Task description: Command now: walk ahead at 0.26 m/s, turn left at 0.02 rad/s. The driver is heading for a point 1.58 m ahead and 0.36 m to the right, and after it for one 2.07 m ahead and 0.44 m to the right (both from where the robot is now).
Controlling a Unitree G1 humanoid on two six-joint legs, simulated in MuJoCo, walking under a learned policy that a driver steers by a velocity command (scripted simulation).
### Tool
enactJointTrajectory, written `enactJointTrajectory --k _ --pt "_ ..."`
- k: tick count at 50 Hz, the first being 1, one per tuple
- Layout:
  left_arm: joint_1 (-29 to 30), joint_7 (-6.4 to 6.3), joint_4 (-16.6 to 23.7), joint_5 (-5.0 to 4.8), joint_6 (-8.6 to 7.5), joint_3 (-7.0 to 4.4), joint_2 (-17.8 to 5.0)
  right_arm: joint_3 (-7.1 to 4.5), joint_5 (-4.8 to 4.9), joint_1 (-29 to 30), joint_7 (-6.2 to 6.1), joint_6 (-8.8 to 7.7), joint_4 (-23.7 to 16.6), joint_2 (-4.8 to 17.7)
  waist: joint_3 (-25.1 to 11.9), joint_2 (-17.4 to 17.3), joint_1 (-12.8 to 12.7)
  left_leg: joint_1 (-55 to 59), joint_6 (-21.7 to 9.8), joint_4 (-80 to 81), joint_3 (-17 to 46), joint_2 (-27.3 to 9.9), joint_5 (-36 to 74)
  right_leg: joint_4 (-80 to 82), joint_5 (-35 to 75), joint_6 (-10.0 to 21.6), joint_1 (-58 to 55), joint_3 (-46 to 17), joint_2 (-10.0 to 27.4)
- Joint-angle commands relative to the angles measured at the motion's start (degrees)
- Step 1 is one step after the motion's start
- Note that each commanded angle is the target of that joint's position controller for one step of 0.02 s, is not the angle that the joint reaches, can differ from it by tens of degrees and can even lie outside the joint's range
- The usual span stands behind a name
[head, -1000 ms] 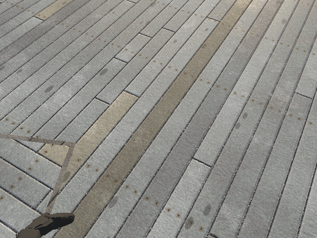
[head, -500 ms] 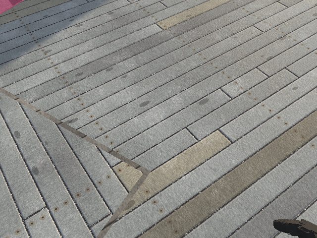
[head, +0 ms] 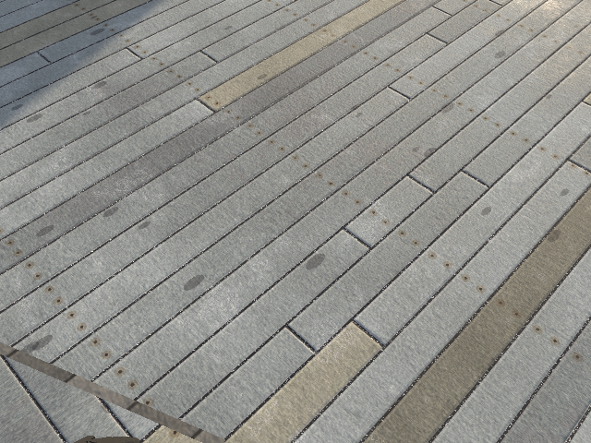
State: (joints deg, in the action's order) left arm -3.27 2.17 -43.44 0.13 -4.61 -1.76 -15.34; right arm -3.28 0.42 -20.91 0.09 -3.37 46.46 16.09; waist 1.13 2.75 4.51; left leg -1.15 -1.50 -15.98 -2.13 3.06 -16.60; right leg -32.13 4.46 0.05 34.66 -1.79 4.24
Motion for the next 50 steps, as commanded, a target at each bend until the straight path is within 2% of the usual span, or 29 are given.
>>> enactJointTrajectory --k 1,2,3,4,5,6,7,8,9,11,12,14,16,18,19,20,21,22,23,25,27,33,41,50 --pt "-0.9 0.44 3.1 0.46 -0.99 -1.9 -6.2 -2.38 0.37 1.9 -0.75 0.13 -1.8 9.8 -2.2 -8.1 -4.2 -1.1 -6.3 -4.6 6.4 -14.6 33.1 3.9 -0.9 2.2 -8.9 0.8 -2.4" --pt "-5.5 0.19 1.4 0.93 -1.07 -2.54 -7.4 -2.23 0.4 2.8 -0.93 0.34 -1.8 9.3 -4.5 -7.5 -6.6 -1.4 -4.9 -9.9 5.6 -12.6 36.3 6.2 1.5 3.3 -15.4 2.0 -3.7" --pt "-9.8 -0.29 0.4 1.38 -1.27 -3.48 -10.8 -1.65 -0.36 1.0 -1.07 0.29 -1.9 7.7 -8.9 -3.7 -7.5 -4.3 -2.2 -18.9 3.3 -8.6 31.4 5.7 20.5 5.1 -25.1 -0.2 -0.2" --pt "-13.2 -0.76 0.5 2.69 -0.95 -3.68 -13.8 -0.08 -1.7 -5.8 -0.81 -0.27 -2.2 3.5 -18.0 6.0 -5.6 -19.2 1.6 -35.9 2.0 -3.6 7.8 0.5 39.5 12.9 -45.3 -13.6 12.8" --pt "-14.8 -0.78 -0.5 1.59 -0.03 -2.68 -9.7 0.73 -0.8 -10.2 -0.54 -0.01 0.0 1.7 -25.7 13.0 -6.0 -25.7 4.1 -48.4 5.7 -0.5 -22.5 3.0 39.5 19.8 -50.9 -24.9 19.6" --pt "-13.5 -0.37 -0.3 0.26 0.67 -2.04 -7.9 -0.63 0.35 -7.5 -0.39 0.57 0.1 7.2 -23.4 7.2 -7.1 -27.3 4.2 -52.2 9.7 -2.6 -23.7 5.9 26.9 18.3 -45.5 -23.8 17.0" --pt "-9.4 -0.36 0.1 0.06 1.08 -1.83 -7.3 -0.97 1.12 -2.7 -0.7 1.44 -1.0 7.8 -16.5 4.0 -6.4 -30.5 4.3 -52.7 8.1 -4.4 -21.4 8.2 16.5 16.1 -39.3 -19.9 15.0" --pt "-5.5 -0.36 0.4 0.24 1.33 -1.28 -6.0 -1.02 0.65 0.4 -1.3 2.55 -1.3 7.2 -11.1 1.4 -5.5 -30.9 4.5 -49.4 6.8 -6.0 -18.8 11.1 7.9 14.5 -31.6 -16.9 12.8" --pt "-2.5 -0.52 0.6 0.71 1.37 -1.03 -5.3 -1.21 -0.08 1.6 -1.92 3.76 -1.6 6.8 -8.5 2.3 -4.0 -27.6 4.6 -45.2 7.2 -7.7 -15.4 13.4 1.9 13.2 -24.5 -15.1 11.6" --pt "0.9 -0.72 0.3 1.69 1.79 -1.34 -5.7 -0.84 -0.42 -0.3 -2.65 5.14 -0.6 4.6 -6.6 5.5 -2.0 -19.5 5.0 -37.3 5.1 -7.2 -11.3 16.9 -4.3 12.2 -15.5 -10.6 8.3" --pt "1.3 -0.95 0.0 1.88 1.81 -1.39 -5.6 -0.67 -0.62 -1.0 -2.91 5.2 0.1 3.8 -7.2 5.7 -1.7 -16.6 4.9 -33.7 4.6 -7.0 -9.8 17.3 -4.8 12.2 -14.2 -9.0 7.7" --pt "0.9 -1.38 -1.0 1.48 1.92 -1.44 -5.5 -0.45 -0.68 -0.2 -2.88 5.13 0.7 3.2 -8.4 5.2 -2.4 -12.9 4.2 -27.1 4.0 -6.8 -4.0 17.6 -8.4 12.1 -14.3 -7.7 7.3" --pt "1.3 -1.76 -1.9 0.82 2.43 -1.35 -5.6 -0.51 -0.89 0.5 -2.57 5.11 1.4 3.1 -7.9 4.2 -2.0 -8.7 3.5 -20.3 3.0 -6.1 3.0 17.7 -18.6 10.8 -12.9 -7.1 6.6" --pt "0.6 -1.86 -3.0 0.45 2.87 -0.71 -4.1 -0.5 -1.93 1.5 -2.27 5.06 1.6 3.0 -5.4 2.9 -1.7 -4.8 2.0 -13.8 2.6 -5.7 6.6 17.7 -31.5 7.2 -9.9 -6.6 4.4" --pt "-0.8 -1.81 -3.9 0.64 2.98 -0.31 -3.2 -0.51 -2.37 2.6 -2.36 4.94 0.9 4.1 -3.2 1.3 -2.3 -5.3 0.7 -9.9 5.7 -8.4 6.6 16.7 -35.4 4.5 -9.0 -6.1 2.7" --pt "-2.6 -1.79 -4.1 0.85 3.08 -0.64 -3.8 -1.25 -1.8 4.4 -2.68 4.89 0.5 7.9 -0.3 -3.5 -5.0 -10.4 -0.8 -8.3 7.4 -10.1 -0.3 14.8 -34.3 2.3 -10.2 -3.3 -0.5" --pt "-2.4 -2.11 -4.4 0.83 3.3 -0.73 -3.9 -1.4 -1.42 5.3 -2.54 4.55 1.4 7.4 1.2 -7.8 -5.4 -18.0 -1.2 -6.3 7.3 -8.8 -10.2 12.2 -29.1 1.1 -15.7 -0.4 -2.6" --pt "-2.1 -2.44 -4.7 0.82 3.44 -0.76 -4.0 -0.8 -1.62 6.5 -2.4 3.89 1.5 5.1 1.7 -8.8 -5.5 -21.0 -0.4 -4.4 7.2 -8.4 -11.7 10.0 -25.1 1.0 -19.5 -0.1 -2.6" --pt "-2.7 -2.73 -5.2 0.71 3.64 -0.73 -3.6 -0.46 -1.84 7.4 -2.31 3.26 1.8 3.9 1.4 -9.7 -6.0 -21.6 0.6 -3.8 7.1 -8.3 -9.6 8.9 -22.2 1.4 -21.4 0.1 -2.5" --pt "-3.9 -3.02 -6.5 0.89 3.89 -0.81 -3.7 -0.28 -1.42 7.4 -2.12 2.13 2.4 3.3 0.5 -8.5 -5.9 -19.0 1.5 -5.0 6.4 -7.8 -3.2 8.0 -18.0 2.0 -22.0 0.3 -2.5" --pt "-3.9 -2.96 -7.5 0.75 3.79 -0.8 -3.4 -0.31 -0.95 6.1 -2.12 1.63 3.5 3.7 -0.9 -6.5 -5.3 -16.2 1.5 -6.7 5.9 -7.5 2.6 7.5 -14.0 2.1 -22.3 0.4 -2.4" --pt "-3.4 -3.02 -10.3 0.1 4.04 -0.99 -3.6 -0.09 -0.69 5.3 -2.25 1.88 5.8 3.6 -2.8 -3.6 -4.4 -12.2 1.0 -8.9 4.6 -6.7 11.9 6.1 -5.5 1.8 -24.1 0.6 -2.2" --pt "-3.7 -3.8 -13.7 -0.15 4.93 -1.21 -4.1 0.22 -0.62 6.0 -2.17 2.4 8.6 2.8 -2.3 -2.8 -4.6 -10.9 0.8 -8.4 3.7 -6.0 14.8 5.8 -2.9 1.5 -25.7 0.7 -2.0" --pt "-3.5 -4.27 -16.3 -0.18 5.34 -1.3 -4.1 0.57 -0.7 6.3 -2.28 2.72 11.4 2.2 -1.0 -3.3 -4.7 -11.0 1.0 -7.1 3.0 -5.4 12.1 6.6 -4.9 1.2 -25.9 0.8 -2.1"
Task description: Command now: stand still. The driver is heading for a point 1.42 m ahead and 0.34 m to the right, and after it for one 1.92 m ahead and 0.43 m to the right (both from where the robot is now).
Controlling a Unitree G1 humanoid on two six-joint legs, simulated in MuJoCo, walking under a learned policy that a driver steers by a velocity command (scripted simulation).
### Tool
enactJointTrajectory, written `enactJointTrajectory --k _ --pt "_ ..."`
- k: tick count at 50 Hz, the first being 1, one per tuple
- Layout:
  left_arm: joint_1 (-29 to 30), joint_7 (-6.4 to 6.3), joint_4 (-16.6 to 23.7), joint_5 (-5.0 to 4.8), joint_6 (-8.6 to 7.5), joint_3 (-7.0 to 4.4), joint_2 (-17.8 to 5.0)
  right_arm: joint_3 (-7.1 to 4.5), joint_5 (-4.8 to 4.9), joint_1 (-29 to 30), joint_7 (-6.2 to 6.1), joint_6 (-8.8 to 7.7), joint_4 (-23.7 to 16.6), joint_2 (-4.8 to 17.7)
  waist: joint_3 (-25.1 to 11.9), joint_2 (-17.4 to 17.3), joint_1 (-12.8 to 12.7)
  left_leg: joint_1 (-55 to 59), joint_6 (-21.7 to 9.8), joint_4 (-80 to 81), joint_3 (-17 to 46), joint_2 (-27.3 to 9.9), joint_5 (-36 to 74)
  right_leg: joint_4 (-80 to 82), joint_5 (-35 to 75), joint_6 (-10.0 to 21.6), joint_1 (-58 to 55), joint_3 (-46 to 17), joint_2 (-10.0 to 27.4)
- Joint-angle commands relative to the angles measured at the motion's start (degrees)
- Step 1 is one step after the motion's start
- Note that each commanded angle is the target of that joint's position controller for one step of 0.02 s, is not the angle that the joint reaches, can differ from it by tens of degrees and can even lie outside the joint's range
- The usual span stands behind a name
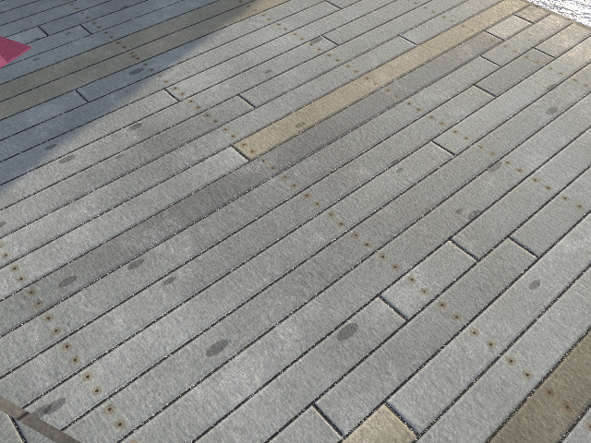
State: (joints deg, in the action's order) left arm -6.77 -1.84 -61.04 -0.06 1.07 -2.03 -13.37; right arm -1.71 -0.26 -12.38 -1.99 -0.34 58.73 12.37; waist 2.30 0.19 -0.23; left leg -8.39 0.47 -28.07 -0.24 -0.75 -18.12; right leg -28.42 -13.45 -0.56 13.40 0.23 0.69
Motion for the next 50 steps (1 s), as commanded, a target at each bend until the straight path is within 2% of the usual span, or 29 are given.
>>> enactJointTrajectory --k 1,13,14,16,17,19,20,21,22,23,25,26,27,28,29,30,31,32,33,34,36,39,42,44,46,47,48,49,50 --pt "0.0 -0.28 1.1 0.01 -0.33 -1.02 -6.1 -0.95 -0.03 -2.2 -0.22 -0.3 -0.6 5.9 -2.0 -0.7 0.0 -3.8 -1.0 5.2 1.0 -1.5 13.2 3.0 12.6 1.8 -4.6 -1.2 1.4" --pt "-1.4 -0.51 -1.2 0.03 -0.27 -0.86 -5.2 -0.32 -0.08 -3.9 -0.48 -0.35 2.2 5.0 -0.4 -0.5 0.0 -5.0 -0.9 6.5 0.5 -1.1 8.1 4.1 8.7 1.5 -3.8 -1.1 1.2" --pt "-2.5 -0.53 -1.8 0.02 -0.21 -0.73 -4.6 -0.25 0.0 -5.2 -0.54 -0.27 3.0 4.7 -1.6 -0.6 0.0 -4.6 -1.1 6.9 0.1 -0.6 2.0 4.0 2.4 1.6 -4.1 -0.3 0.4" --pt "-3.1 -0.67 -2.0 -0.57 -0.18 -1.17 -5.4 -0.95 0.65 -5.3 -0.88 -0.01 2.8 6.6 1.3 -2.2 0.2 -7.5 -3.4 7.4 1.5 -0.8 -16.5 1.4 -16.6 2.4 0.4 1.6 -1.7" --pt "-2.5 -0.66 -1.5 -0.54 -0.56 -1.23 -5.5 -1.18 0.86 -5.5 -1.0 -0.14 2.3 7.2 3.8 -2.7 0.6 -9.2 -4.8 8.6 3.7 -2.2 -23.4 0.3 -21.8 2.9 4.0 1.4 -1.8" --pt "-0.9 -0.09 -0.2 -0.54 -2.18 -0.98 -3.9 -1.99 1.51 -8.8 -0.8 -1.2 2.5 9.0 6.2 -6.1 2.0 -8.2 -8.6 13.0 12.7 -8.3 -29.7 -5.7 -18.8 2.8 9.8 2.5 -1.8" --pt "-0.5 0.48 0.3 -0.87 -3.16 -0.76 -2.5 -2.56 1.78 -10.1 -0.66 -1.77 2.8 10.3 6.5 -10.0 2.3 -6.4 -11.0 16.5 19.0 -13.0 -31.5 -12.1 -13.4 2.6 12.1 4.2 -2.3" --pt "-0.5 1.0 0.6 -1.14 -3.93 -0.66 -2.0 -2.91 1.84 -9.4 -0.5 -2.23 2.6 10.9 7.4 -11.3 1.9 -7.4 -13.0 18.2 23.7 -16.7 -30.7 -16.4 -10.8 3.4 12.8 2.9 -0.4" --pt "-1.2 1.46 0.7 -1.47 -4.56 -0.71 -2.0 -2.81 1.76 -7.7 -0.29 -2.6 1.8 10.1 8.2 -10.3 0.8 -8.3 -13.2 18.3 24.1 -17.5 -28.2 -16.8 -11.4 4.4 12.6 2.0 0.8" --pt "-2.9 1.76 0.5 -1.84 -5.08 -0.68 -1.7 -2.68 1.96 -5.5 -0.02 -2.92 1.0 9.7 8.5 -10.2 -0.9 -9.6 -12.0 16.8 21.4 -16.5 -25.2 -12.3 -12.3 5.4 9.8 2.2 1.1" --pt "-11.9 1.77 -3.2 -1.67 -5.57 -1.52 -2.6 -2.39 2.3 -1.2 0.53 -2.98 -0.8 8.6 6.6 -6.7 -5.1 -16.4 -8.0 9.1 11.4 -9.3 -16.2 -0.1 -6.6 5.5 -6.7 4.3 -1.7" --pt "-18.5 1.68 -5.0 -1.17 -5.69 -2.52 -5.4 -1.9 1.89 0.2 0.72 -3.36 -1.8 7.0 3.8 0.3 -7.1 -21.0 -5.4 -4.1 5.0 -4.7 -5.9 4.3 -6.6 6.5 -14.7 -4.5 3.1" --pt "-26.7 2.0 -6.2 -1.4 -5.99 -4.42 -13.1 -1.12 1.64 0.3 0.62 -4.23 -4.0 3.5 -0.3 17.2 -8.6 -31.4 -1.5 -24.4 -3.8 2.5 -6.3 14.8 -13.9 13.6 -23.2 -28.3 15.8" --pt "-26.8 2.54 -6.0 -0.29 -6.99 -3.12 -10.7 -1.41 2.49 2.0 0.57 -5.13 -5.1 4.6 -0.7 14.3 -7.6 -37.2 -2.2 -37.8 3.0 2.4 -13.6 19.7 -18.0 17.9 -22.3 -42.9 22.1" --pt "-21.6 2.51 -4.4 -0.21 -7.79 -2.0 -7.5 -1.61 3.53 1.9 1.06 -5.77 -5.2 5.2 3.0 8.1 -4.7 -41.7 -3.9 -44.2 5.7 -1.0 -9.8 18.8 -17.2 16.8 -20.5 -38.4 22.0" --pt "-18.2 2.72 -2.9 -0.33 -8.17 -1.33 -5.6 -1.51 3.41 1.1 1.5 -6.16 -4.5 4.9 3.4 5.2 -3.2 -42.3 -5.2 -45.0 5.3 -3.3 -4.0 18.6 -14.7 14.8 -19.2 -31.2 19.3" --pt "-16.2 2.98 -2.0 -0.49 -8.16 -0.9 -5.0 -1.95 2.74 1.3 1.62 -6.49 -4.3 5.6 4.1 3.3 -2.3 -42.1 -5.6 -42.2 4.6 -5.0 0.7 19.1 -8.9 12.9 -17.9 -24.9 17.0" --pt "-15.8 3.01 -1.7 -0.29 -7.89 -0.34 -3.8 -2.56 2.14 2.0 1.74 -6.47 -4.4 6.5 4.0 3.4 -1.8 -39.9 -5.5 -38.7 3.9 -6.2 4.2 19.7 -2.6 11.2 -16.4 -19.6 15.0" --pt "-17.2 2.87 -1.9 -0.02 -7.51 0.05 -2.8 -2.73 1.95 2.5 2.09 -6.26 -4.5 6.3 3.5 4.4 -1.9 -37.5 -5.0 -36.1 2.8 -6.6 6.0 19.9 3.3 10.4 -15.5 -15.7 13.4" --pt "-18.7 2.51 -2.0 0.11 -7.15 0.22 -2.8 -2.69 1.85 3.0 2.41 -5.9 -4.6 5.4 3.0 4.7 -1.9 -36.7 -4.2 -33.8 1.7 -6.5 7.1 20.1 8.4 10.4 -15.7 -12.9 12.4" --pt "-20.2 1.63 -1.9 0.29 -6.62 0.14 -4.4 -2.23 1.63 6.8 2.67 -5.29 -6.1 3.6 3.5 3.8 -2.3 -37.0 -2.5 -27.7 0.0 -6.0 9.7 20.9 14.2 10.8 -14.9 -9.4 11.8" --pt "-20.5 0.73 -0.9 0.34 -6.16 -0.16 -6.3 -1.1 1.66 15.2 3.09 -5.14 -9.4 1.9 5.2 4.0 -3.7 -32.4 -1.3 -14.1 -2.0 -4.0 16.2 22.8 14.4 10.6 -10.2 -5.5 10.5" --pt "-23.1 0.54 -1.3 -0.37 -6.16 -0.68 -7.1 -0.76 2.06 19.9 3.86 -5.08 -11.2 2.9 6.6 4.8 -4.4 -28.7 -1.9 -7.5 -3.0 -2.6 19.6 24.1 14.0 10.7 -10.4 -3.9 11.6" --pt "-23.7 0.5 -1.6 -0.96 -5.95 -0.96 -6.7 -0.88 2.15 21.9 4.37 -5.39 -12.7 4.0 7.4 4.5 -3.6 -28.3 -3.1 -4.4 -1.5 -2.5 19.1 22.6 17.2 10.3 -13.6 -4.7 13.3" --pt "-22.1 0.45 -0.9 -0.99 -5.52 -1.59 -7.9 -1.67 2.08 19.5 4.62 -5.93 -12.9 6.2 5.1 5.2 -0.9 -23.7 -4.3 -2.2 -1.2 -1.2 16.6 18.0 27.5 9.3 -17.1 -5.0 14.3" --pt "-20.9 0.48 -0.4 -0.83 -5.24 -1.99 -8.8 -2.48 2.01 15.8 4.47 -6.14 -12.3 7.9 1.9 6.4 1.5 -17.6 -5.1 -2.4 -2.2 0.5 15.0 13.3 38.0 8.7 -17.8 -4.8 14.3" --pt "-19.6 0.58 0.3 -0.52 -4.83 -1.98 -8.7 -3.79 2.15 7.3 4.06 -6.14 -10.0 10.2 -3.5 6.9 5.9 -6.5 -6.3 -2.4 -3.1 2.2 14.4 3.9 45.5 7.4 -15.9 -3.5 12.3" --pt "-18.2 0.78 1.6 0.03 -4.67 -1.55 -7.9 -5.13 2.07 -3.8 3.36 -5.97 -7.3 13.0 -10.7 6.5 10.8 10.8 -8.2 -4.2 0.7 -1.5 13.9 -9.7 39.4 5.5 -6.5 -2.4 9.5" --pt "-24.2 1.22 2.9 0.1 -5.2 0.11 -0.8 -6.47 0.17 -12.1 2.83 -5.58 -5.6 18.6 -21.5 -5.7 8.9 33.7 -15.1 -1.3 23.8 -17.5 1.3 -32.5 14.2 1.7 15.1 0.7 0.8"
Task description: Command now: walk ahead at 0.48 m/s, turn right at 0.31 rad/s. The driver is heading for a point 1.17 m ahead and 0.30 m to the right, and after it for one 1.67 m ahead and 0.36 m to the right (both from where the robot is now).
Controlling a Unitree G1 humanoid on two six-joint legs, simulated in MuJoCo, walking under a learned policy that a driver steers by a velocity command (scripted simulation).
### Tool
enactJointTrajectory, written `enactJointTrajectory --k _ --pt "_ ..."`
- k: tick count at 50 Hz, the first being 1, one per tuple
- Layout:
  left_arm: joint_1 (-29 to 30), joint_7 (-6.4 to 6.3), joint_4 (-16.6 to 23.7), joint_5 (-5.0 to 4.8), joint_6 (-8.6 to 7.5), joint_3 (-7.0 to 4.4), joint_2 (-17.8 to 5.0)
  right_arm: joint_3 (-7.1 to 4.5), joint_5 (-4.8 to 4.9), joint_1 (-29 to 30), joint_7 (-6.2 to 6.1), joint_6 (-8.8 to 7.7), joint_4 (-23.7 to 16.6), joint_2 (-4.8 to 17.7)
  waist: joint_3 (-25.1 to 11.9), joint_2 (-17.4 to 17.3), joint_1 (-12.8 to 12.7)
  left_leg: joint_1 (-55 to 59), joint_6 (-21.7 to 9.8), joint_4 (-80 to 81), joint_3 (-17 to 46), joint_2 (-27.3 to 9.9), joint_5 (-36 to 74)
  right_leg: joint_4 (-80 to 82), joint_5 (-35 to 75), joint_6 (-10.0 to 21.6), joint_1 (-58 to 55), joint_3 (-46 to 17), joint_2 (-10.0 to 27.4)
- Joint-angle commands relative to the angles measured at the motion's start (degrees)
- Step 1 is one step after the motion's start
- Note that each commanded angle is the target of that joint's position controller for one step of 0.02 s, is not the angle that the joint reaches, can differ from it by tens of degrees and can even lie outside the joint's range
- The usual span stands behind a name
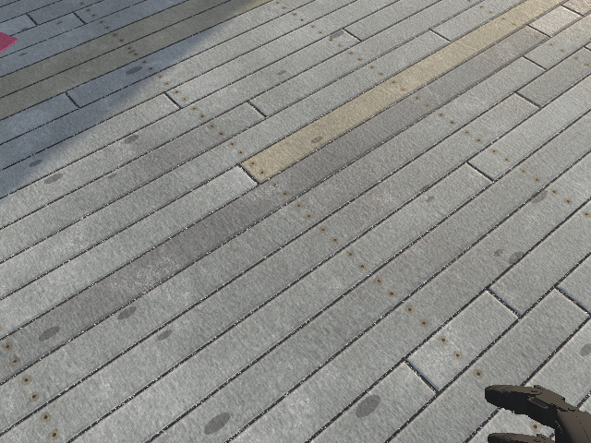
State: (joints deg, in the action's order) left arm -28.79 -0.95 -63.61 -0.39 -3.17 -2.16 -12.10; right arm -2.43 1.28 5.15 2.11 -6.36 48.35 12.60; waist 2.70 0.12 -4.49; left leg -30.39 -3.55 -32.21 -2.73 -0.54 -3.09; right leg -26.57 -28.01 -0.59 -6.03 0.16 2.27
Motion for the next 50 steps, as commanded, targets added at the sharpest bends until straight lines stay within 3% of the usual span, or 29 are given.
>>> enactJointTrajectory --k 1,2,3,4,5,7,10,13,16,21,22,24,25,26,27,28,29,30,31,32,33,35,38,42,45,47,49,50 --pt "-3.7 0.49 4.6 -1.06 -2.2 0.84 0.0 -4.47 -1.43 -29.7 -0.92 0.55 5.0 15.2 -28.6 -14.5 12.2 56.8 -14.1 14.6 46.5 -24.5 -21.1 -47.7 -3.4 1.6 40.8 -6.5 -4.9" --pt "1.4 0.44 6.2 -2.7 -2.94 -0.86 -5.4 -3.19 -0.86 -23.9 -0.79 0.27 4.4 11.1 -18.3 -11.5 11.1 47.9 -10.8 16.9 40.0 -22.3 -23.7 -52.7 -1.2 2.6 45.8 -8.5 -1.5" --pt "5.8 0.03 7.6 -3.07 -3.11 -1.32 -6.7 -2.4 -0.69 -18.8 -0.82 0.01 3.5 8.3 -10.8 -7.8 9.5 38.2 -8.4 17.8 30.3 -20.8 -20.3 -52.4 3.6 3.5 46.6 -6.5 1.6" --pt "7.7 -0.49 8.1 -2.41 -2.91 -1.69 -6.1 -1.96 -1.1 -14.9 -0.55 -0.49 3.5 6.7 -6.6 -4.2 7.4 28.9 -7.1 19.7 23.2 -18.9 -14.4 -49.2 8.2 3.9 43.8 -5.8 4.0" --pt "6.9 -0.79 7.8 -1.74 -2.08 -2.32 -5.4 -1.57 -1.8 -13.0 -0.36 -0.98 3.9 5.1 -5.0 -4.6 5.3 22.9 -5.8 21.4 17.1 -16.6 -10.6 -46.4 10.8 4.4 39.8 -6.2 5.9" --pt "4.8 -0.68 7.7 -1.96 -0.15 -2.47 -2.7 -1.6 -2.08 -12.2 -0.35 -1.18 5.0 4.1 -3.2 -5.9 3.1 17.5 -5.8 24.0 10.3 -14.9 -7.7 -43.8 11.8 4.9 36.2 -6.2 7.0" --pt "9.7 -0.82 10.8 -1.55 1.36 -3.18 -3.6 -2.13 -2.06 -13.4 -1.39 -1.43 6.0 6.3 0.0 -4.6 2.5 16.4 -6.8 26.7 4.7 -15.0 -4.3 -39.7 17.0 4.3 41.8 -6.5 7.5" --pt "14.8 0.12 13.2 -0.98 0.96 -3.47 -4.2 -2.52 -2.44 -16.1 -2.67 -1.05 6.6 8.0 1.1 -2.7 3.4 20.0 -6.8 27.1 0.5 -14.9 -0.8 -31.4 25.6 3.2 46.9 -6.9 6.9" --pt "21.2 1.65 15.4 -0.8 0.35 -2.84 -3.5 -2.74 -2.14 -18.2 -3.54 -0.54 6.4 9.5 2.1 -1.6 5.4 22.7 -5.8 27.2 -4.4 -14.2 2.0 -21.5 31.5 2.9 46.4 -2.8 6.0" --pt "30.6 3.77 20.5 -0.87 0.26 -1.86 -3.0 -3.43 -0.94 -24.3 -3.76 1.27 7.3 11.3 4.3 -0.8 8.6 33.8 -5.0 22.9 -8.3 -16.6 8.3 -12.4 27.3 4.4 49.2 2.0 4.4" --pt "31.0 4.15 21.4 -0.96 0.31 -1.96 -3.4 -3.64 -0.7 -24.4 -3.71 1.73 7.1 11.8 4.0 -1.5 8.2 35.5 -4.5 20.8 -9.1 -17.0 13.2 -11.3 24.5 5.1 48.2 3.2 3.5" --pt "28.5 4.59 22.4 -1.06 0.53 -2.92 -5.6 -4.18 -0.34 -22.9 -3.85 2.48 6.1 13.6 0.5 -4.2 5.5 37.1 -3.3 13.1 -10.9 -17.1 34.0 -10.9 18.7 7.2 40.8 6.8 -0.4" --pt "23.6 4.63 21.8 -1.29 0.62 -3.95 -7.6 -4.37 -0.22 -22.1 -3.95 2.99 5.7 14.3 -2.7 -5.3 2.4 36.8 -2.6 5.2 -11.7 -16.7 43.1 -10.8 16.2 8.6 34.0 8.3 -3.0" --pt "14.9 4.3 19.9 -1.51 0.59 -5.65 -10.6 -4.28 0.05 -20.7 -3.98 3.37 5.1 14.5 -7.2 -4.9 -2.5 33.1 -0.9 -6.4 -12.9 -14.9 44.5 -6.8 19.3 10.7 21.6 8.7 -5.8" --pt "5.2 2.99 17.5 -1.46 1.07 -8.0 -15.9 -3.76 -0.69 -20.8 -4.05 3.02 3.9 13.4 -12.7 -0.3 -6.4 19.4 2.1 -23.8 -12.9 -12.6 29.3 -4.5 19.0 13.9 3.5 -1.1 -1.6" --pt "7.1 2.35 18.6 -1.76 1.07 -8.99 -22.2 -1.19 -2.13 -24.2 -3.28 1.05 0.1 4.5 -17.3 15.9 0.5 -7.7 6.2 -47.6 -8.7 0.9 -23.6 2.8 11.6 25.2 -15.3 -36.3 14.4" --pt "4.4 2.51 19.6 -0.34 0.4 -7.25 -18.3 -1.47 0.17 -20.1 -2.15 -2.1 -1.1 8.0 -24.9 8.9 -2.3 -14.0 4.5 -52.8 7.1 2.0 -29.1 10.8 8.2 26.9 -19.0 -49.4 18.1" --pt "5.3 2.49 19.1 0.32 -0.27 -6.1 -14.0 -1.97 2.25 -14.4 -1.58 -3.31 -2.8 9.8 -18.1 6.3 -3.1 -18.6 2.5 -51.8 7.9 -1.0 -25.0 10.6 12.3 23.3 -15.5 -39.9 16.2" --pt "9.5 2.61 19.5 -0.24 -0.96 -5.45 -11.6 -1.78 1.6 -14.2 -1.78 -3.7 -2.6 9.2 -11.7 1.2 0.0 -17.2 1.7 -45.4 7.9 -4.0 -20.3 10.2 18.6 20.8 -5.9 -31.1 13.3" --pt "14.0 2.51 20.6 -0.45 -1.25 -4.71 -9.4 -2.36 -0.05 -14.4 -2.31 -3.32 -1.8 9.9 -9.6 -0.4 2.4 -12.5 1.9 -39.6 7.9 -6.2 -17.8 10.5 23.5 18.7 2.1 -25.5 11.1" --pt "16.7 2.3 21.8 0.03 -1.31 -4.22 -8.4 -2.8 -0.68 -15.8 -2.39 -2.41 -1.5 10.2 -7.5 -0.3 4.5 -8.2 2.4 -36.9 8.0 -7.3 -16.2 12.1 27.1 18.4 8.7 -22.6 9.7" --pt "17.2 1.77 22.3 -0.11 -1.51 -4.38 -9.7 -2.96 -1.34 -16.4 -2.34 -0.86 -2.1 9.5 -5.9 -0.2 6.1 -4.7 4.3 -31.5 7.3 -7.4 -15.4 13.7 32.0 18.9 15.2 -20.2 8.7" --pt "14.4 0.55 21.9 -0.6 -1.57 -5.03 -12.2 -2.27 -2.21 -10.2 -2.64 -0.04 -4.4 7.4 -3.6 0.2 4.8 -5.2 6.7 -19.0 5.6 -5.7 -6.2 14.7 33.5 17.5 19.3 -15.4 5.9" --pt "11.0 0.14 21.0 -0.66 -1.22 -4.81 -11.5 -1.18 -1.49 -3.3 -1.74 -0.4 -6.0 5.6 -2.5 4.2 1.2 0.4 6.4 -2.0 3.7 -2.1 9.9 14.2 26.0 13.7 21.1 -11.4 3.0" --pt "7.8 0.36 19.1 -0.79 -1.27 -4.48 -10.7 -1.3 -0.9 -0.5 -1.01 -0.91 -7.2 7.1 -1.8 5.3 -0.3 0.3 4.9 1.8 4.8 -2.0 10.5 12.0 23.4 13.1 16.5 -14.0 5.6" --pt "6.9 0.19 18.6 -0.67 -1.0 -4.46 -10.9 -1.67 -0.96 -0.2 -0.53 -1.42 -7.8 8.6 -1.5 5.7 0.1 -0.6 3.3 3.7 5.1 -1.9 6.3 9.2 24.7 12.5 11.7 -16.5 7.9" --pt "7.2 -0.04 18.4 -0.4 -0.51 -4.62 -11.6 -2.07 -0.94 -2.7 -0.33 -1.89 -7.5 9.7 -1.7 7.2 1.9 2.0 1.4 4.9 4.0 -1.1 1.2 6.1 30.8 11.5 8.8 -17.8 9.2" --pt "8.1 -0.07 18.8 -0.35 -0.3 -4.41 -11.3 -2.75 -1.14 -7.3 -0.45 -2.1 -6.2 10.8 -3.7 7.1 4.5 7.8 0.0 6.7 2.5 0.2 0.6 1.4 39.1 10.5 8.3 -16.6 7.4"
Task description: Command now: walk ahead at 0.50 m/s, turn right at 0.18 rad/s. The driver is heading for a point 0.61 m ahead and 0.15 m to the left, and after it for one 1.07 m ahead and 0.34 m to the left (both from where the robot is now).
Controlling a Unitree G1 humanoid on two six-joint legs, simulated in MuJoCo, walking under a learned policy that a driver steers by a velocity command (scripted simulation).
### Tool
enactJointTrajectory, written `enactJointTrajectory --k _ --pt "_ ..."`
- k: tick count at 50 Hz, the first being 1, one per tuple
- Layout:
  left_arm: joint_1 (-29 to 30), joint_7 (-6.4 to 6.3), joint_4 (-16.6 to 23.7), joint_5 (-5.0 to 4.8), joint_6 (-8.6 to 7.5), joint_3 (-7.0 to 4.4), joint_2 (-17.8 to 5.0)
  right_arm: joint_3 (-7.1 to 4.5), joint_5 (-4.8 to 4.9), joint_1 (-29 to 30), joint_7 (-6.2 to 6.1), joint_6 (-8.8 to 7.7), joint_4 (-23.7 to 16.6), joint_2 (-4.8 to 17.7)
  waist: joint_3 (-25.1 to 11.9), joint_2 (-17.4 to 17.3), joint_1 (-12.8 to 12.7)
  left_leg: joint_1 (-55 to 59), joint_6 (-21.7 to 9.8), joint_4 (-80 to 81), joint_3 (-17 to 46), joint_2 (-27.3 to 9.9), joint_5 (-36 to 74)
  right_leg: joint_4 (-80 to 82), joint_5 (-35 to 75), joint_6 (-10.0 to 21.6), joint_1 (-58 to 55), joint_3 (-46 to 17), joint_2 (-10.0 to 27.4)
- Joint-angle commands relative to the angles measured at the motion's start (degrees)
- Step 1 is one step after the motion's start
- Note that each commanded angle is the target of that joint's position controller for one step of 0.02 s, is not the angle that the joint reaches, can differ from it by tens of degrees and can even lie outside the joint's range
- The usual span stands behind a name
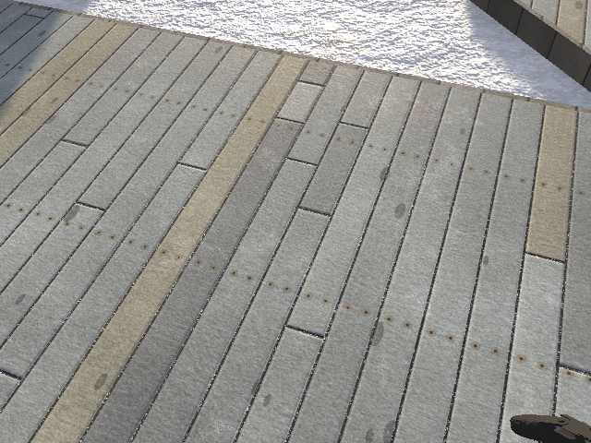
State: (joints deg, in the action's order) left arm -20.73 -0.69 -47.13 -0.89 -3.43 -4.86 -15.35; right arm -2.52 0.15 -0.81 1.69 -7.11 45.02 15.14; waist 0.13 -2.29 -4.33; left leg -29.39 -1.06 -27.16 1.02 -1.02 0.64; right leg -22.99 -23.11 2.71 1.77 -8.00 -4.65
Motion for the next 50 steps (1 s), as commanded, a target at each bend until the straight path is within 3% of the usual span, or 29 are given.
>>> enactJointTrajectory --k 1,2,3,4,5,6,7,8,10,13,15,20,22,24,25,26,27,28,29,30,31,32,37,41,44,46,48,49,50 --pt "1.0 -0.24 2.9 0.59 -0.01 -1.05 -6.7 -3.6 -0.53 -9.2 -0.2 -1.47 -0.9 10.5 -7.1 8.2 7.9 17.9 -5.0 -0.2 0.5 -1.6 -1.1 -12.2 38.7 5.5 2.8 -5.2 11.3" --pt "-1.6 -0.43 4.0 1.6 -0.21 -0.09 -4.5 -4.36 -0.93 -18.5 -0.14 -1.36 0.3 14.0 -16.1 0.3 9.6 34.9 -10.3 -2.3 13.8 -11.2 -0.5 -29.9 26.1 2.9 14.0 -0.8 6.0" --pt "-9.1 -0.09 3.8 -0.07 -1.21 0.77 -1.2 -5.16 -0.41 -23.0 0.62 -0.59 3.1 16.1 -20.1 -18.4 6.9 49.4 -18.5 7.3 40.5 -20.3 -15.5 -46.8 -7.6 -1.1 34.0 1.9 -1.3" --pt "-5.3 0.02 3.6 -0.71 -1.78 0.15 -6.5 -3.68 1.5 -21.5 0.9 -0.35 2.5 10.8 -14.9 -11.2 8.5 48.1 -16.8 10.8 43.9 -19.4 -27.7 -52.3 -8.6 -0.6 41.8 -1.4 2.5" --pt "2.2 0.2 5.4 -0.84 -2.23 -0.27 -8.4 -2.88 1.46 -17.0 0.7 0.13 1.2 8.2 -7.1 -5.4 9.1 40.6 -14.3 11.3 35.6 -17.2 -25.7 -52.0 -3.0 -0.2 44.4 0.4 5.1" --pt "6.2 0.04 6.4 0.08 -2.67 -0.05 -7.7 -2.57 0.52 -14.1 0.65 0.55 0.2 7.9 -3.5 -0.2 8.3 33.2 -13.6 12.0 30.0 -14.9 -18.7 -49.6 1.0 -0.1 42.9 1.9 6.9" --pt "7.5 -0.08 7.1 1.13 -2.98 -0.23 -7.0 -2.3 0.06 -12.7 0.57 0.74 -0.2 7.3 -1.4 1.3 6.8 28.1 -13.7 12.9 26.7 -13.2 -12.3 -45.5 3.5 -0.3 41.1 2.2 8.4" --pt "6.9 -0.03 7.5 1.46 -3.04 -0.29 -6.3 -2.02 -0.36 -12.4 0.37 0.75 -0.3 6.8 -2.0 -0.5 5.4 25.3 -13.8 13.5 24.2 -11.8 -6.9 -42.3 4.8 -0.6 37.7 2.2 9.4" --pt "6.3 -0.05 7.8 1.51 -2.77 -0.06 -4.7 -1.99 0.22 -13.3 -0.05 0.87 0.0 6.6 -2.7 -2.6 4.4 23.2 -14.0 14.6 20.2 -9.9 -1.8 -35.7 4.6 -1.8 35.1 3.3 9.6" --pt "11.6 -0.2 9.7 1.56 -2.43 0.75 -2.9 -2.95 0.96 -15.1 -1.28 1.27 0.4 9.5 -1.5 -1.9 5.2 19.3 -13.6 16.1 16.3 -8.6 1.0 -23.7 11.1 -4.0 33.2 5.0 8.5" --pt "15.5 0.07 10.5 1.25 -2.56 1.12 -2.3 -3.24 1.24 -16.5 -1.79 1.76 0.6 10.1 -0.8 -2.2 6.4 17.2 -12.2 16.2 14.2 -7.0 -0.1 -16.1 18.8 -4.6 30.2 5.1 7.1" --pt "22.7 1.1 12.7 0.17 -3.49 0.91 -3.7 -3.25 1.74 -21.5 -2.35 3.24 1.3 9.6 0.1 -3.2 8.7 18.3 -10.5 12.4 17.1 -7.3 -4.4 -6.2 24.1 -4.8 25.0 4.4 4.3" --pt "22.3 1.33 13.0 -0.03 -4.02 0.34 -5.2 -3.5 1.65 -21.4 -2.6 3.72 0.9 10.1 0.0 -4.1 7.5 19.8 -9.6 9.7 20.1 -8.2 -6.0 -3.6 21.2 -4.0 21.8 4.0 4.1" --pt "15.7 1.02 11.4 0.19 -4.44 -0.74 -7.1 -3.21 1.42 -20.1 -2.68 3.92 0.0 8.9 -2.6 -4.3 3.5 18.2 -7.4 3.5 20.2 -5.8 -4.0 -0.1 19.9 -1.7 11.3 4.8 4.7" --pt "8.4 0.52 10.4 1.02 -4.62 -1.63 -9.5 -2.36 0.94 -18.6 -2.49 3.66 -1.3 6.5 -8.1 -2.3 -0.3 13.4 -5.5 -7.1 17.4 -2.9 -4.8 -1.5 18.6 1.3 -0.5 0.3 10.4" --pt "0.3 0.03 9.4 1.91 -4.13 -2.86 -14.3 -1.18 0.89 -22.0 -2.52 2.99 -2.9 2.4 -16.7 9.1 -1.5 -2.0 -1.8 -25.8 9.4 4.0 -18.0 -1.4 14.5 7.5 -20.1 -15.7 22.8" --pt "-2.4 0.55 7.7 1.28 -3.21 -2.85 -13.8 -0.88 1.84 -25.3 -2.51 2.57 -4.2 3.5 -19.3 21.7 -0.1 -14.0 -0.8 -38.3 6.8 3.7 -35.7 3.8 3.1 12.4 -23.7 -34.3 30.6" --pt "0.4 0.6 8.4 0.88 -3.05 -1.6 -9.0 -2.21 2.38 -23.0 -2.53 2.84 -3.4 8.5 -11.7 13.8 -0.4 -17.8 -0.6 -44.0 8.4 0.2 -31.7 5.5 -3.6 11.0 -17.3 -30.4 28.2" --pt "3.1 0.55 8.7 0.82 -2.78 -0.84 -6.8 -2.55 1.96 -18.8 -2.41 3.29 -4.0 9.3 -5.9 9.5 -0.2 -17.9 -0.3 -45.0 6.7 -1.6 -26.9 6.4 -0.2 9.1 -10.4 -21.8 25.6" --pt "6.0 0.72 8.5 1.11 -2.65 -0.32 -5.5 -2.59 1.44 -17.2 -2.25 3.64 -4.5 8.4 -2.5 7.0 1.2 -16.1 0.0 -43.4 5.9 -3.1 -23.3 8.4 4.8 8.3 -4.1 -16.0 23.1" --pt "8.0 0.84 8.3 1.4 -2.69 0.14 -4.2 -2.82 1.06 -16.2 -2.09 4.1 -4.9 7.6 -0.3 7.1 2.5 -14.5 0.0 -41.5 6.0 -4.5 -20.9 10.2 9.1 7.6 0.3 -11.2 21.0" --pt "9.2 0.88 7.9 1.59 -2.84 0.0 -4.7 -2.67 1.41 -16.7 -1.75 4.56 -5.4 6.4 0.6 9.5 3.8 -12.3 0.3 -40.4 5.6 -5.7 -19.4 11.8 11.8 7.7 3.9 -8.0 20.5" --pt "8.6 0.71 5.7 1.35 -3.61 -1.16 -7.3 -2.09 1.02 -12.6 -1.01 5.31 -8.2 4.3 1.1 5.9 4.0 -13.3 2.1 -31.7 4.7 -6.5 -9.6 14.7 25.1 8.8 4.6 3.8 19.9" --pt "7.0 0.29 4.2 0.94 -2.93 -1.61 -9.3 -1.33 1.04 -5.6 0.41 4.73 -10.2 3.2 2.3 5.2 1.5 -9.8 1.1 -18.2 1.1 -5.3 0.9 14.5 26.9 6.8 3.4 11.6 18.5" --pt "4.4 0.24 2.8 0.11 -2.14 -2.07 -11.0 -1.22 1.24 -0.8 1.31 4.78 -12.6 3.4 3.8 5.2 0.1 -9.5 -0.4 -12.5 -1.1 -4.4 -0.4 13.5 27.5 5.7 -0.8 13.9 20.0" --pt "3.6 0.2 2.2 -0.47 -1.4 -2.43 -12.0 -1.53 1.23 0.6 1.8 4.89 -14.0 4.3 4.1 5.7 0.4 -8.9 -2.0 -10.2 -2.7 -3.3 -5.0 10.7 33.3 4.6 -4.4 15.3 21.1" --pt "3.7 -0.12 2.2 -0.82 -0.6 -2.92 -13.9 -2.62 0.94 -2.3 1.89 5.22 -14.3 6.3 1.0 7.6 3.1 -1.7 -4.4 -9.3 -6.2 0.6 -11.2 2.5 52.6 3.4 -6.2 17.7 21.0" --pt "4.1 -0.34 2.2 -0.99 -0.08 -2.98 -14.4 -3.87 0.98 -8.6 1.7 5.4 -12.9 8.3 -2.7 7.5 7.0 7.0 -6.1 -7.2 -7.7 3.3 -11.4 -6.7 60.0 2.3 -5.2 19.3 19.9" --pt "3.7 -0.63 2.5 -0.81 0.03 -2.36 -13.1 -5.82 1.18 -18.5 0.92 5.71 -10.3 11.7 -7.8 6.0 11.9 22.4 -8.4 -4.6 -6.9 5.2 -7.9 -19.8 57.5 0.3 2.0 20.9 17.8"
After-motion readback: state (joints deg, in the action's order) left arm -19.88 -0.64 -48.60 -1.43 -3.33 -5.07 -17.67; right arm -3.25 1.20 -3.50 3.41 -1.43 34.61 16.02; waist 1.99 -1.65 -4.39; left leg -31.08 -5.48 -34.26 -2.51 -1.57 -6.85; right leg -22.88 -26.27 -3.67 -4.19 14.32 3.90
